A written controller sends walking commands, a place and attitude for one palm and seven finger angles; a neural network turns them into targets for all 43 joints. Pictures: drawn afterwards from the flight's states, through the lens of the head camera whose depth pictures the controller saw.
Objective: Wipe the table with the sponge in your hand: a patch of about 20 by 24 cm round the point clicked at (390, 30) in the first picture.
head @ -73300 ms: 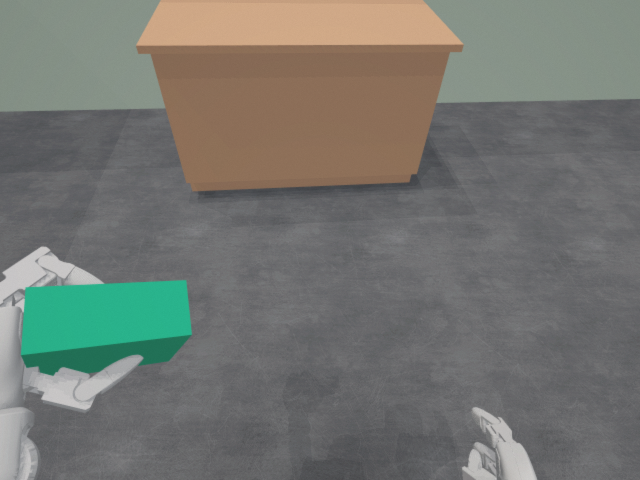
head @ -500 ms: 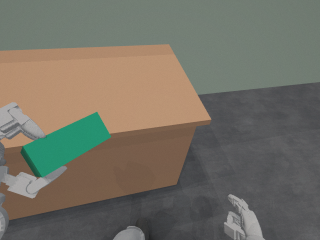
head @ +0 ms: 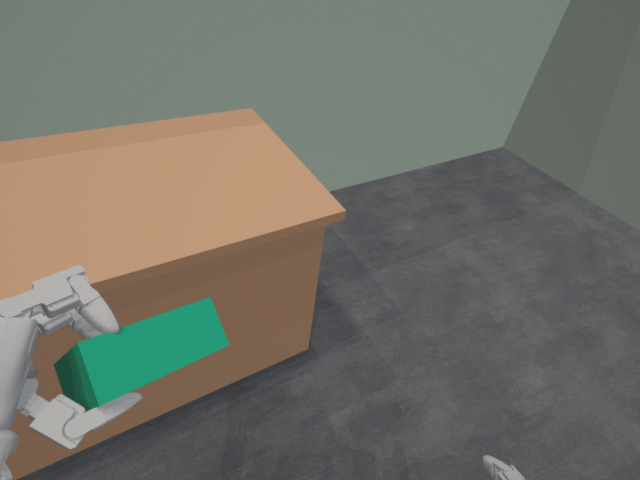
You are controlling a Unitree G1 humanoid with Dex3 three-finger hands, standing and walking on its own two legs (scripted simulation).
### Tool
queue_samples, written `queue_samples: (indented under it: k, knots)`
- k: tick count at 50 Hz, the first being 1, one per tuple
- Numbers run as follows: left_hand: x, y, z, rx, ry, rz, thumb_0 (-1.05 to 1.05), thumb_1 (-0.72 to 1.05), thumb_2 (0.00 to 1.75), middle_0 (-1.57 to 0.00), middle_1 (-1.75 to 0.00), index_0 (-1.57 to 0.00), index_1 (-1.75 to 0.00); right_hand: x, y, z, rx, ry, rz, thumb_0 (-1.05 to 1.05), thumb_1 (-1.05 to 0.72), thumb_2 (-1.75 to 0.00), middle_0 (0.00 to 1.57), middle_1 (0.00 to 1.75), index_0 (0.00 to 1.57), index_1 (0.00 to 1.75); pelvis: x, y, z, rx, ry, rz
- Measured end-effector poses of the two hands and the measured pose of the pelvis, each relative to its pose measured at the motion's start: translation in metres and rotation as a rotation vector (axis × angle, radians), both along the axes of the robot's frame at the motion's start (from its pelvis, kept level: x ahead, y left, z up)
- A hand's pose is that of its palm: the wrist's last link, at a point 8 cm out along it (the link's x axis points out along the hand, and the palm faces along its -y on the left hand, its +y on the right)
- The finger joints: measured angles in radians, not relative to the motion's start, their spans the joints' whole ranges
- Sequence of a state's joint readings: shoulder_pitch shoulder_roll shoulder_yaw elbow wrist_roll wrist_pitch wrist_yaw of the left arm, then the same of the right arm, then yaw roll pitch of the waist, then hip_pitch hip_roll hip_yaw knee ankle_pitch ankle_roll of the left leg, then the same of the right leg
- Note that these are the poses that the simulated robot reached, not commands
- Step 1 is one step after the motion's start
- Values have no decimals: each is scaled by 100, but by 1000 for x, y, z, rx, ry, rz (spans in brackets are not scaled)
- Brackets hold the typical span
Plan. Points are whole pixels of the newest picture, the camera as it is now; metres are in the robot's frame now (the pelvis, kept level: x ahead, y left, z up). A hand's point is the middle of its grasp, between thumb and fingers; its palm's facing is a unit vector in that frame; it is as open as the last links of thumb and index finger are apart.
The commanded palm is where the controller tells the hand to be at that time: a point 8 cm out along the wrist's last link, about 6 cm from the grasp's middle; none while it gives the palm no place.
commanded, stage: stop stepping back and stand still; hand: left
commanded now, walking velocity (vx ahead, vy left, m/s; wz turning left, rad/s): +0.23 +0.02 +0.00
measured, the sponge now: (161, 346) +0.23 +0.18 +0.12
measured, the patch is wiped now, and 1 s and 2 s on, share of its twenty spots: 1.00 1.00 1.00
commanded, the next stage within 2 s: stand and wait in 0.80 s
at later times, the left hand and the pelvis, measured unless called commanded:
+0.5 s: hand out of the picture +0.09 +0.26 +0.17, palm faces +0.39 -0.82 -0.41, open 9.1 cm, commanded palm +0.04 +0.29 +0.16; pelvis -0.12 +0.01 -0.02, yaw +0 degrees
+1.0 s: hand out of the picture +0.10 +0.25 +0.15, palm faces +0.45 -0.80 -0.41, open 9.1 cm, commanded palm +0.04 +0.28 +0.16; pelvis -0.11 +0.00 -0.02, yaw +2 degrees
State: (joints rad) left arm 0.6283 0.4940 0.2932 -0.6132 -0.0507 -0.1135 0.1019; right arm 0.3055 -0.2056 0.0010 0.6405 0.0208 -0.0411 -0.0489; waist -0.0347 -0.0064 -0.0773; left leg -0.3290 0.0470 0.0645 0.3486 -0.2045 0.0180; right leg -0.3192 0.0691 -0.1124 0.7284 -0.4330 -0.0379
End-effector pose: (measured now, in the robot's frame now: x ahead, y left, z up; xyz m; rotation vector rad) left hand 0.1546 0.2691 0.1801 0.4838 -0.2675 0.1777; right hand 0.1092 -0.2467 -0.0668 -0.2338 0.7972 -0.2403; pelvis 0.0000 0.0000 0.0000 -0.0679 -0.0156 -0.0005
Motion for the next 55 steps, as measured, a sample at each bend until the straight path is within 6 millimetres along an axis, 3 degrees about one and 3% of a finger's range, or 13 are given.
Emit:
queue_samples:
  k: [4, 7, 14, 17, 22, 26, 29, 33, 36, 41, 46, 50, 55]
  knots:
    - [-28, 22, 5, 76, -82, 165, -2, -51, 105, -84, -146, -91, -146, -15, -8, -31, 4, 4, 42, 1, -90, -90, 20, 30, 20, 30, -31, -6, -22, 40, -11, 18]
    - [-45, 26, -8, -38, -110, 210, -2, -50, 105, -83, -146, -91, -146, -28, -5, -44, 26, 12, 54, 1, -91, -90, 20, 30, 20, 30, -51, -4, -28, -9, -40, 42]
    - [-68, -2, -52, -236, -12, 111, -2, -50, 105, -83, -146, -91, -147, -58, 9, -13, 30, -78, 46, 1, -91, -90, 21, 30, 20, 30, -85, -5, -20, 58, 16, -5]
    - [-81, -7, -44, -196, -45, 30, -2, -50, 105, -83, -146, -91, -146, -66, 10, -7, -27, -128, 52, 1, -90, -90, 21, 30, 20, 30, -100, 5, -27, 54, 27, 0]
    - [-102, 14, -12, -31, -91, 63, -2, -51, 105, -84, -146, -91, -146, -86, 18, -9, 12, -156, 12, 1, -90, -90, 20, 30, 20, 30, -116, 9, -23, 82, -5, -17]
    - [-110, 29, 9, 16, -110, 160, -2, -51, 106, -84, -146, -91, -146, -103, 25, -26, 90, -110, 34, 1, -90, -90, 20, 30, 20, 30, -120, 8, -17, 63, -7, 3]
    - [-114, 29, 0, 6, -69, 229, -2, -50, 105, -83, -146, -91, -146, -110, 25, -45, 129, -61, 57, 1, -90, -90, 21, 30, 20, 30, -121, 2, -22, 63, -9, 20]
    - [-121, 12, -38, -71, 20, 242, -2, -50, 105, -83, -146, -90, -147, -110, 19, -71, 127, 25, 103, 1, -90, -90, 21, 30, 20, 30, -130, -6, -35, 48, -25, 47]
    - [-125, -6, -52, -143, 74, 195, -2, -50, 105, -83, -146, -91, -147, -108, 13, -64, 104, 55, 106, 1, -90, -90, 21, 30, 20, 30, -132, -8, -29, 56, -26, 42]
    - [-123, -14, -27, -94, -1, 106, -2, -50, 105, -84, -146, -91, -146, -94, 1, -30, 24, -7, 79, 1, -90, -90, 21, 30, 20, 30, -128, -9, -20, 79, -3, 34]
    - [-113, 5, -4, -16, -117, 131, -2, -51, 105, -84, -146, -91, -146, -70, -3, -20, -20, -92, 54, 1, -91, -90, 20, 30, 20, 30, -122, -2, -26, 67, 0, 28]
    - [-101, 20, -12, -7, -57, 230, -2, -50, 105, -84, -146, -91, -146, -55, 5, -25, 42, -119, 77, 1, -91, -90, 20, 30, 20, 30, -110, -5, -25, 72, 5, 41]
    - [-96, 13, -39, -106, 50, 245, -2, -50, 105, -83, -146, -91, -147, -42, 18, -34, 80, -53, 124, 1, -91, -90, 20, 30, 20, 30, -99, -3, -21, 51, 5, 59]
